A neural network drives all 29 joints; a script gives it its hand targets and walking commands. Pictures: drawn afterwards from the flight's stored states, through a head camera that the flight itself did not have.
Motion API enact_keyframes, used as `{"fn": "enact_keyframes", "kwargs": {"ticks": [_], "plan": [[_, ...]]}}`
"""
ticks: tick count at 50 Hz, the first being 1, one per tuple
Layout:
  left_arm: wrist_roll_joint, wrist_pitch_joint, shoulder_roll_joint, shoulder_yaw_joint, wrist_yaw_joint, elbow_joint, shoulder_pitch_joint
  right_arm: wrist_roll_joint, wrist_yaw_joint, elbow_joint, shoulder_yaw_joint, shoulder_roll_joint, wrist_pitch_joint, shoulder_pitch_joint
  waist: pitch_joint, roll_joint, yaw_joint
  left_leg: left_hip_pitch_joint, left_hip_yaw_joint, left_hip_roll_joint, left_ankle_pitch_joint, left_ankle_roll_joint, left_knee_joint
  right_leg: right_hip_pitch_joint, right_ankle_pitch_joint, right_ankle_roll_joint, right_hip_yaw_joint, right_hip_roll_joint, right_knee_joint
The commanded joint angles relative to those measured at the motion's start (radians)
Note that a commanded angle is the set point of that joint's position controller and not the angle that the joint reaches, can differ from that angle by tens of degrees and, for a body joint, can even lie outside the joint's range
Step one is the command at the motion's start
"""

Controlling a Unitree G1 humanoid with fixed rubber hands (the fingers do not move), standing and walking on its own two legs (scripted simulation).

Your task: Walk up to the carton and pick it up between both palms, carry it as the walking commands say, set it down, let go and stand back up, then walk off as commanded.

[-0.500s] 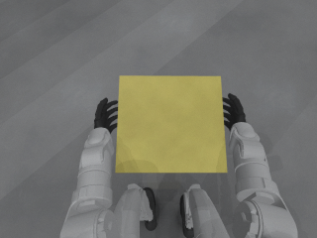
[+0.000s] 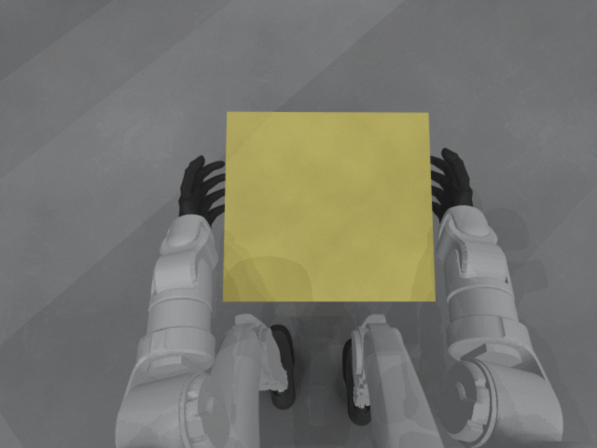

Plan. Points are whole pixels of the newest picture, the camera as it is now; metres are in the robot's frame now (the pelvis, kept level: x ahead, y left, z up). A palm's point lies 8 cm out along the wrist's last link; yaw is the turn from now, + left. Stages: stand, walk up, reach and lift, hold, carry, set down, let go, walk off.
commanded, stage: set down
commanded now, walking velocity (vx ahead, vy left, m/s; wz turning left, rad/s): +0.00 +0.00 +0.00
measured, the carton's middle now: (321, 216) +0.44 -0.02 -0.16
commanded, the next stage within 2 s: none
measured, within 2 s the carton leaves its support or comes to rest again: neither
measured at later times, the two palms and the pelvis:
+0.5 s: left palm (209, 213) +0.45 +0.16 -0.17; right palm (421, 204) +0.45 -0.18 -0.16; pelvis -0.01 +0.01 -0.08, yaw -2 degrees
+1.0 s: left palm (222, 217) +0.47 +0.16 -0.25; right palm (406, 211) +0.47 -0.18 -0.25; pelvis -0.02 +0.01 -0.15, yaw +0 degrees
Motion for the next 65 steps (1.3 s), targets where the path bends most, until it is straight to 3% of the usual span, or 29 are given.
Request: {"fn": "enact_keyframes", "kwargs": {"ticks": [1, 7, 10, 12, 15, 16, 17, 19, 22, 23, 24, 28, 33, 34, 35, 37, 39, 41, 43, 50, 51, 52, 53, 55, 56, 59, 61, 64, 65], "plan": [[-0.078, -0.002, -0.769, -0.546, -0.308, -0.01, -0.655, 0.168, 0.291, -0.043, 0.62, 0.95, -0.005, -0.704, -1.034, -0.136, 0.038, 0.454, -0.23, -0.151, 0.121, -0.034, 0.047, 0.185, 0.109, 0.013, 0.028, 0.115, -0.148], [-0.101, 0.013, -0.765, -0.558, -0.296, -0.009, -0.742, 0.189, 0.277, -0.003, 0.628, 0.957, 0.01, -0.783, -1.083, -0.117, 0.076, 0.391, -0.226, -0.155, 0.037, -0.033, 0.083, 0.111, 0.023, 0.01, 0.017, 0.122, -0.074], [-0.11, 0.024, -0.787, -0.578, -0.288, -0.008, -0.793, 0.183, 0.278, 0.007, 0.605, 0.938, 0.018, -0.811, -1.109, -0.105, 0.047, 0.407, -0.255, -0.15, -0.009, -0.036, 0.095, 0.035, 0.0, 0.009, 0.002, 0.125, -0.031], [-0.112, 0.037, -0.791, -0.571, -0.279, 0.003, -0.801, 0.183, 0.284, 0.044, 0.589, 0.911, 0.027, -0.816, -1.085, -0.082, 0.055, 0.421, -0.273, -0.145, -0.033, -0.043, 0.095, -0.026, -0.019, 0.006, 0.001, 0.124, -0.008], [-0.121, 0.038, -0.796, -0.582, -0.273, 0.003, -0.82, 0.177, 0.289, 0.037, 0.579, 0.908, 0.025, -0.816, -1.129, -0.093, 0.031, 0.422, -0.282, -0.144, -0.026, -0.047, 0.126, -0.064, -0.008, 0.005, -0.009, 0.124, 0.023], [-0.121, 0.04, -0.8, -0.584, -0.27, 0.001, -0.856, 0.167, 0.291, 0.061, 0.553, 0.883, 0.026, -0.817, -1.091, -0.069, 0.015, 0.407, -0.292, -0.142, -0.039, -0.052, 0.13, -0.12, -0.018, 0.001, -0.012, 0.123, 0.038], [-0.118, 0.04, -0.803, -0.591, -0.267, 0.005, -0.836, 0.171, 0.293, 0.051, 0.56, 0.887, 0.022, -0.816, -1.11, -0.068, 0.028, 0.419, -0.292, -0.141, -0.011, -0.056, 0.139, -0.122, 0.007, 0.001, -0.013, 0.125, 0.047], [-0.133, 0.045, -0.804, -0.61, -0.26, -0.005, -0.857, 0.176, 0.302, 0.058, 0.548, 0.853, 0.02, -0.824, -1.132, -0.057, 0.008, 0.473, -0.322, -0.138, -0.034, -0.063, 0.146, -0.187, -0.005, 0.0, -0.025, 0.123, 0.069], [-0.125, 0.041, -0.801, -0.607, -0.248, -0.003, -0.849, 0.191, 0.309, 0.049, 0.549, 0.838, 0.014, -0.843, -1.111, -0.034, 0.024, 0.462, -0.328, -0.137, -0.002, -0.067, 0.172, -0.254, 0.006, -0.001, -0.02, 0.121, 0.096], [-0.133, 0.036, -0.791, -0.628, -0.249, -0.019, -0.863, 0.189, 0.311, 0.045, 0.55, 0.841, 0.013, -0.824, -1.14, -0.049, 0.003, 0.465, -0.324, -0.137, 0.025, -0.067, 0.188, -0.251, 0.036, 0.002, -0.028, 0.124, 0.105], [-0.14, 0.032, -0.787, -0.635, -0.246, -0.036, -0.859, 0.199, 0.31, 0.047, 0.563, 0.846, 0.009, -0.812, -1.158, -0.036, 0.017, 0.479, -0.322, -0.142, 0.062, -0.069, 0.192, -0.263, 0.051, 0.004, -0.03, 0.126, 0.114], [-0.151, 0.024, -0.775, -0.65, -0.235, -0.027, -0.852, 0.205, 0.312, 0.042, 0.565, 0.829, 0.0, -0.81, -1.174, -0.05, 0.002, 0.476, -0.328, -0.138, 0.097, -0.073, 0.229, -0.306, 0.08, 0.008, -0.035, 0.128, 0.144], [-0.162, -0.001, -0.725, -0.647, -0.239, -0.053, -0.859, 0.236, 0.288, -0.025, 0.63, 0.833, -0.015, -0.845, -1.222, -0.085, 0.025, 0.353, -0.279, -0.144, 0.193, -0.066, 0.297, -0.239, 0.161, 0.02, -0.018, 0.126, 0.177], [-0.158, -0.004, -0.702, -0.638, -0.236, -0.026, -0.851, 0.237, 0.281, -0.015, 0.637, 0.835, -0.017, -0.852, -1.193, -0.101, 0.044, 0.316, -0.271, -0.146, 0.178, -0.061, 0.303, -0.247, 0.137, 0.026, -0.02, 0.128, 0.185], [-0.162, -0.004, -0.69, -0.641, -0.238, -0.02, -0.854, 0.242, 0.274, -0.029, 0.639, 0.829, -0.018, -0.869, -1.192, -0.103, 0.03, 0.294, -0.272, -0.146, 0.167, -0.058, 0.311, -0.244, 0.134, 0.028, -0.015, 0.123, 0.189], [-0.159, -0.012, -0.662, -0.619, -0.245, -0.014, -0.879, 0.226, 0.264, 0.021, 0.624, 0.829, -0.013, -0.856, -1.125, -0.116, 0.039, 0.204, -0.245, -0.146, 0.136, -0.059, 0.323, -0.25, 0.106, 0.03, -0.012, 0.121, 0.191], [-0.165, -0.018, -0.646, -0.61, -0.252, -0.007, -0.877, 0.237, 0.251, -0.036, 0.658, 0.833, -0.019, -0.911, -1.167, -0.146, 0.054, 0.169, -0.231, -0.149, 0.135, -0.047, 0.346, -0.209, 0.105, 0.035, -0.006, 0.118, 0.198], [-0.152, -0.014, -0.638, -0.596, -0.256, 0.047, -0.865, 0.227, 0.238, 0.012, 0.638, 0.817, -0.019, -0.896, -1.097, -0.126, 0.053, 0.103, -0.222, -0.149, 0.109, -0.049, 0.356, -0.24, 0.088, 0.034, -0.007, 0.116, 0.213], [-0.156, -0.018, -0.625, -0.585, -0.258, 0.055, -0.881, 0.224, 0.232, 0.031, 0.632, 0.837, -0.015, -0.898, -1.072, -0.154, 0.052, 0.074, -0.226, -0.147, 0.079, -0.04, 0.366, -0.249, 0.067, 0.038, -0.009, 0.114, 0.225], [-0.184, -0.026, -0.617, -0.615, -0.26, 0.024, -0.932, 0.231, 0.22, 0.021, 0.635, 0.804, -0.021, -0.92, -1.116, -0.113, 0.032, 0.061, -0.229, -0.144, 0.096, -0.048, 0.417, -0.28, 0.085, 0.03, -0.018, 0.113, 0.289], [-0.18, -0.024, -0.612, -0.608, -0.256, 0.05, -0.922, 0.235, 0.221, 0.03, 0.639, 0.805, -0.022, -0.932, -1.094, -0.128, 0.043, 0.053, -0.231, -0.142, 0.084, -0.046, 0.42, -0.307, 0.072, 0.032, -0.019, 0.112, 0.293], [-0.187, -0.025, -0.618, -0.603, -0.254, 0.048, -0.94, 0.225, 0.221, 0.047, 0.621, 0.778, -0.024, -0.928, -1.081, -0.109, 0.019, 0.051, -0.234, -0.14, 0.074, -0.05, 0.429, -0.325, 0.059, 0.026, -0.02, 0.108, 0.301], [-0.182, -0.026, -0.598, -0.599, -0.249, 0.053, -0.949, 0.229, 0.224, 0.065, 0.615, 0.789, -0.021, -0.924, -1.054, -0.111, 0.036, 0.047, -0.239, -0.136, 0.057, -0.048, 0.429, -0.347, 0.049, 0.026, -0.017, 0.106, 0.312], [-0.183, -0.027, -0.615, -0.608, -0.246, 0.053, -0.951, 0.224, 0.223, 0.064, 0.605, 0.751, -0.029, -0.925, -1.047, -0.076, 0.013, 0.047, -0.238, -0.139, 0.069, -0.052, 0.447, -0.372, 0.044, 0.017, -0.018, 0.105, 0.323], [-0.189, -0.035, -0.602, -0.619, -0.24, 0.045, -0.958, 0.238, 0.224, 0.04, 0.629, 0.759, -0.037, -0.942, -1.085, -0.092, 0.032, 0.07, -0.248, -0.14, 0.085, -0.051, 0.45, -0.373, 0.063, 0.023, -0.026, 0.103, 0.344], [-0.218, -0.039, -0.622, -0.637, -0.225, 0.043, -0.989, 0.248, 0.224, 0.032, 0.631, 0.715, -0.049, -0.966, -1.095, -0.076, 0.003, 0.124, -0.27, -0.141, 0.107, -0.055, 0.472, -0.415, 0.076, 0.02, -0.031, 0.099, 0.376], [-0.222, -0.045, -0.6, -0.637, -0.213, 0.033, -1.002, 0.258, 0.224, 0.047, 0.636, 0.698, -0.054, -0.977, -1.08, -0.074, 0.013, 0.117, -0.275, -0.138, 0.11, -0.056, 0.489, -0.43, 0.072, 0.019, -0.03, 0.095, 0.398], [-0.219, -0.048, -0.571, -0.622, -0.2, 0.043, -1.028, 0.246, 0.23, 0.096, 0.609, 0.659, -0.056, -0.984, -1.024, -0.071, -0.002, 0.13, -0.295, -0.138, 0.07, -0.057, 0.497, -0.497, 0.03, 0.02, -0.038, 0.09, 0.427], [-0.225, -0.047, -0.581, -0.637, -0.195, 0.046, -1.032, 0.266, 0.231, 0.075, 0.622, 0.667, -0.061, -0.995, -1.055, -0.062, 0.012, 0.154, -0.294, -0.137, 0.083, -0.054, 0.506, -0.491, 0.041, 0.018, -0.035, 0.09, 0.438]]}}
